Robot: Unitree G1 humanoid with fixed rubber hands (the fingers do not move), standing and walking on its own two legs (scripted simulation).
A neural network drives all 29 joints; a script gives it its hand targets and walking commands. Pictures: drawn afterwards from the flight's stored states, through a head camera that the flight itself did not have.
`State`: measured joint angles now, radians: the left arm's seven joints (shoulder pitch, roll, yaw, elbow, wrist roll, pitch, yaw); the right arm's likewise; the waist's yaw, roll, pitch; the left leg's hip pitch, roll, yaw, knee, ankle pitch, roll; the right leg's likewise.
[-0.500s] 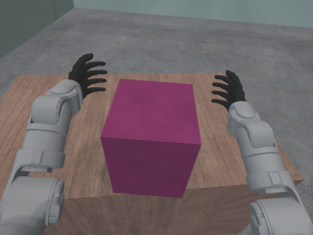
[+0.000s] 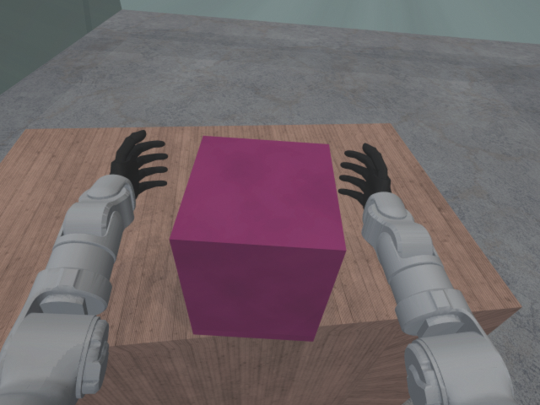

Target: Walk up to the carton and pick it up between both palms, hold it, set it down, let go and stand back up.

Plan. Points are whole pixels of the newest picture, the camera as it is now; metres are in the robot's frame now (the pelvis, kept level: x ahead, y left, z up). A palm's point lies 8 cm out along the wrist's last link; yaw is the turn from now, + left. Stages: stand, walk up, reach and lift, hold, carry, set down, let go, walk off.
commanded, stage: reach and lift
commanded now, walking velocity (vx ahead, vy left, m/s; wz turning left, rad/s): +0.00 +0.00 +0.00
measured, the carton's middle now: (259, 241) +0.37 +0.02 +0.06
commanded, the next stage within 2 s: none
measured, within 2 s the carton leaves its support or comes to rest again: neither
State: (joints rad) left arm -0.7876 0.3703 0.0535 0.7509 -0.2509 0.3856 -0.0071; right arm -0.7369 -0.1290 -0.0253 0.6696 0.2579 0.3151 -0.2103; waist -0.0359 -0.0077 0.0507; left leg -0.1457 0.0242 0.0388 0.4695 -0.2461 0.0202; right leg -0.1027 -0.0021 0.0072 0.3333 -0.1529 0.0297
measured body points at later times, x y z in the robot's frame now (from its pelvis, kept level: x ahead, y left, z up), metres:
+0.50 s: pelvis +0.01 +0.00 +0.00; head +0.03 +0.02 +0.45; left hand +0.44 +0.20 +0.10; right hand +0.41 -0.15 +0.10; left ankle +0.01 +0.10 -0.74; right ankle +0.02 -0.15 -0.74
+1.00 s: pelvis +0.01 +0.00 +0.00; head +0.02 +0.02 +0.45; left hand +0.43 +0.17 +0.10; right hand +0.41 -0.13 +0.09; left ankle +0.01 +0.10 -0.74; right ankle +0.02 -0.15 -0.74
